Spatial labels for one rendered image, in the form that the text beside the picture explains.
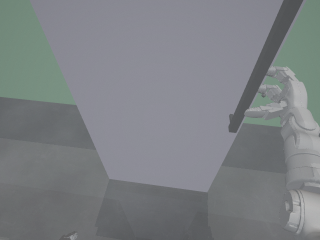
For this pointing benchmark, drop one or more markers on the robot right hand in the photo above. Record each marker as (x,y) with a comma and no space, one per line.
(293,95)

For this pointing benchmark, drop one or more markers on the robot right upper arm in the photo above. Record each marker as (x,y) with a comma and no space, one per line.
(300,214)

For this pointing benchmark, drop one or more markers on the fridge door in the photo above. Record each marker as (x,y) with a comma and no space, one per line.
(156,80)

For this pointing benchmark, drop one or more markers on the robot right forearm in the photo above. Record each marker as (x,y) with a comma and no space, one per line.
(301,149)

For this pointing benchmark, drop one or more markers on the handle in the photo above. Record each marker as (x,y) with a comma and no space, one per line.
(280,27)

